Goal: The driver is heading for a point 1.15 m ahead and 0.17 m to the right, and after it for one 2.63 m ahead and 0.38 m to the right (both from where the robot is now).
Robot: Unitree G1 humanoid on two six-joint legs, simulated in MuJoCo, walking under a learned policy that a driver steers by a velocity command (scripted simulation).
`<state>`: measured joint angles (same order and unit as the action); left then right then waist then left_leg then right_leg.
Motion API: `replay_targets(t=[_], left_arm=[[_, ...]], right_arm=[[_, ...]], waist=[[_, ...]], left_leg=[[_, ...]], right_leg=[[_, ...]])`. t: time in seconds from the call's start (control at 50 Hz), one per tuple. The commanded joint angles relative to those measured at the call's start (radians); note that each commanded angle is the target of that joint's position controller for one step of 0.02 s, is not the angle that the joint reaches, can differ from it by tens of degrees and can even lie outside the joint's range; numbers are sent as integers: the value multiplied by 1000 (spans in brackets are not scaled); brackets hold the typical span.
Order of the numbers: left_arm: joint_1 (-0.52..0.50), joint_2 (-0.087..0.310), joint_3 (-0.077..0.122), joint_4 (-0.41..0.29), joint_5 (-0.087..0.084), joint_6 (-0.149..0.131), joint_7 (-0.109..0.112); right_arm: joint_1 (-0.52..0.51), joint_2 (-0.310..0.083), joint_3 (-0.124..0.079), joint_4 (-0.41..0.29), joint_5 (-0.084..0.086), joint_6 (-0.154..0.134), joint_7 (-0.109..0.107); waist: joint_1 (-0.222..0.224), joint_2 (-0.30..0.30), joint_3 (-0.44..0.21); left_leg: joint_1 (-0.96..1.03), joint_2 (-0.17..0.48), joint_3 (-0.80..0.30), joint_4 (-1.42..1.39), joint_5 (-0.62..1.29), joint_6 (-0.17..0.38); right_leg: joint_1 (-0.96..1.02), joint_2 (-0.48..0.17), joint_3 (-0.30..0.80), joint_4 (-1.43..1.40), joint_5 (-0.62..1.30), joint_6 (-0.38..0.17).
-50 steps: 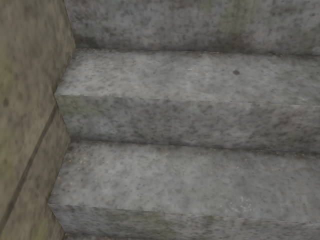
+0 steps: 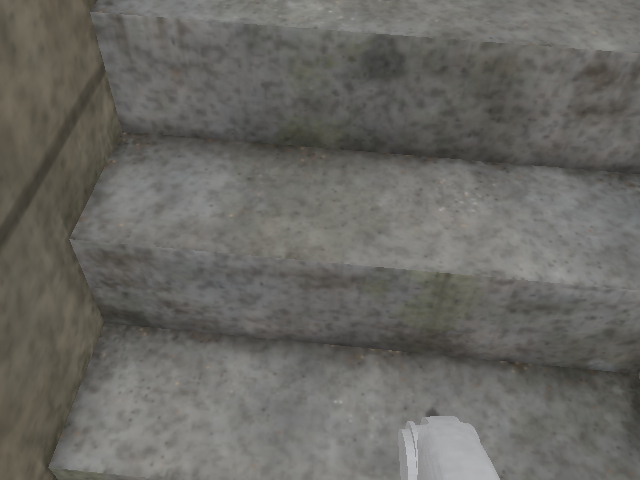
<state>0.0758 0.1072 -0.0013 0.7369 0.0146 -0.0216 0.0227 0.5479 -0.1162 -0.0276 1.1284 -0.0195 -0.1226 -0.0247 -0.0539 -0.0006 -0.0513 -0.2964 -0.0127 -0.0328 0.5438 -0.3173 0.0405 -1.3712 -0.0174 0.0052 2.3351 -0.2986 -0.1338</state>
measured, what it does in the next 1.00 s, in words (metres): climbs: right foot 0.20 m higher, then left foot 0.21 m higher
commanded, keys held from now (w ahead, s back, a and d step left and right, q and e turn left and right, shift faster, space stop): w+shift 1.00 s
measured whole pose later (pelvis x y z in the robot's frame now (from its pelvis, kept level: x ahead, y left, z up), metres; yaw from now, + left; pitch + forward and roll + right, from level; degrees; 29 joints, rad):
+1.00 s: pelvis +0.58 -0.06 +0.49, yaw -3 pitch +8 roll -3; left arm -0.13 0.03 -0.12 0.50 -0.01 -0.04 -0.01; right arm 0.50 -0.17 -0.03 0.97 0.09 -0.15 -0.07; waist -0.06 0.05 -0.05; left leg -0.13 0.03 0.05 0.38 0.36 0.11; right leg -0.86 0.08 -0.12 1.33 -0.57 -0.14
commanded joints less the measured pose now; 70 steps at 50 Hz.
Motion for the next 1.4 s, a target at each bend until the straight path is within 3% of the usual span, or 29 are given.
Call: replay_targets(t=[0.02,0.08,0.14,0.16,0.2,0.26,0.32,0.46,0.5,0.54,0.6,0.64,0.66,0.68,0.74,0.86,0.92,0.96,1.0,1.02,1.04,1.1,1.2,1.26,1.3,1.32,1.34,1.36,1.4], left_arm=[[-335,25,-25,-244,-20,-16,24],[-202,-16,-65,-182,-66,-17,28],[252,90,-9,-63,-38,-8,20],[321,176,26,-30,-20,-13,13],[411,347,111,72,-1,-16,50],[149,149,78,133,17,-63,30],[239,68,55,230,9,-108,-16],[335,172,45,252,-25,-153,-12],[495,187,63,309,-42,-154,11],[429,224,70,255,-79,-152,42],[417,396,116,175,-95,-182,35],[310,345,128,88,-96,-189,-12],[217,215,109,-1,-60,-183,-28],[71,122,92,-100,20,-185,-24],[-49,-127,-18,-269,43,-160,-14],[-275,-52,-61,-412,-25,-47,29],[-50,45,-47,-266,-56,-16,-8],[79,87,-41,-247,-22,-8,-27],[128,169,-9,-188,-21,-26,-30],[107,236,34,-107,23,-36,-33],[294,304,80,-17,60,-44,-24],[356,173,72,169,65,-77,-25],[253,180,42,252,-20,-135,-39],[143,397,92,155,-123,-167,-6],[113,520,155,82,-172,-202,-7],[75,485,161,47,-153,-197,-16],[183,315,134,-3,2,-179,-36],[181,109,81,-91,40,-187,-23],[-77,-14,29,-243,70,-141,-28]], right_arm=[[-30,-160,-34,-47,21,-30,-53],[-99,-135,-15,-87,61,-24,-59],[-117,-325,-57,-142,50,-62,3],[-199,-343,-80,-177,57,-65,30],[-340,-126,-75,-336,-35,-68,72],[-418,92,2,-496,-81,-35,61],[-381,104,32,-532,-46,35,23],[-718,43,52,-711,22,111,-26],[-770,33,60,-733,29,139,-22],[-642,15,55,-647,31,137,-12],[-362,-132,-2,-595,38,149,-1],[-235,-215,-39,-492,-1,131,-9],[-250,-264,-68,-433,-48,132,-19],[-331,-168,-57,-448,-28,107,-6],[-215,-65,-20,-240,-60,46,-11],[-123,-133,14,-120,36,-27,-9],[-130,-188,21,-201,130,-50,-57],[-160,-457,-76,-283,153,-87,-71],[-191,-403,-98,-350,87,-70,-40],[-236,-251,-80,-431,18,-78,-32],[-288,-139,-65,-490,-20,-83,-13],[-517,124,41,-693,-42,-46,-29],[-650,72,72,-848,35,90,-85],[-240,-106,15,-666,30,115,-44],[43,-238,-50,-535,22,111,-44],[22,-324,-72,-520,27,90,-28],[-265,-328,-88,-449,40,72,-21],[-230,-274,-82,-439,-25,60,18],[-125,-161,-55,-299,-27,41,-7]], waist=[[26,96,167],[74,106,14],[243,218,-346],[291,199,-391],[252,-351,-331],[26,47,22],[-35,28,86],[17,0,250],[82,-85,133],[-3,-12,-39],[-169,-233,-348],[-159,-306,-324],[-118,165,-217],[-96,23,-96],[23,-57,149],[113,-46,297],[165,-97,-72],[248,70,-364],[248,163,-437],[190,-132,-326],[208,-85,-324],[94,46,62],[-71,-28,352],[-233,-36,-169],[-382,40,-452],[-383,93,-496],[-85,297,-471],[-43,111,-423],[-32,-63,-98]], left_leg=[[-86,229,-231,-563,-171,163],[-131,187,43,-681,509,187],[221,291,51,-41,2015,275],[187,266,36,253,1934,238],[-540,-149,-184,1039,421,165],[-901,-109,-228,1646,371,159],[-1059,-104,-227,1804,246,141],[-1075,-56,12,1516,102,79],[-940,27,228,1367,67,106],[-472,-59,339,988,-71,142],[-134,-169,295,721,-399,124],[66,-98,-67,259,-485,153],[72,203,-826,-151,-845,304],[-25,219,-978,-230,-730,291],[-33,220,-541,-135,-274,234],[-222,139,25,-511,372,35],[-382,133,103,-495,1756,112],[31,204,24,-85,2271,122],[280,156,-44,442,1946,85],[-161,-58,-88,854,514,-17],[-661,-239,-253,1503,138,-18],[-1211,-122,-249,2004,-40,135],[-994,-35,-17,1444,-364,111],[129,-118,294,1039,-50,86],[423,-122,160,594,-7,134],[337,-80,24,179,15,200],[612,100,-372,85,44,350],[603,221,-429,227,615,328],[317,235,-564,-66,-221,261]], right_leg=[[-11,-96,-63,-268,-37,23],[628,-50,-236,-879,-100,-32],[960,117,-212,-1025,-419,-31],[1073,108,-42,-1245,-459,-33],[1307,-245,1100,-2102,-1080,-87],[958,-214,653,-1859,-616,-17],[986,-147,341,-1880,-264,56],[840,-134,100,-2268,-47,63],[1057,-167,92,-2445,223,-14],[1104,-141,-125,-2296,1278,12],[1402,-262,-49,-1725,2409,-73],[1207,-170,43,-1275,1754,-100],[751,111,62,-829,628,-38],[556,187,274,-333,356,-5],[7,151,295,243,56,-67],[23,56,40,-182,-232,-25],[1043,120,-328,-704,-33,-27],[1114,122,-194,-1038,-89,-20],[1112,164,-1,-1562,-201,-46],[1341,-45,311,-1648,328,-206],[1570,-273,753,-1749,686,-336],[1388,-215,461,-1824,134,-174],[848,-155,0,-2306,515,-12],[735,-155,-102,-2249,2069,-83],[941,-138,17,-1593,2382,4],[1131,13,21,-1034,1829,34],[567,263,233,-483,266,117],[356,259,332,-132,112,65],[20,176,212,154,15,-29]])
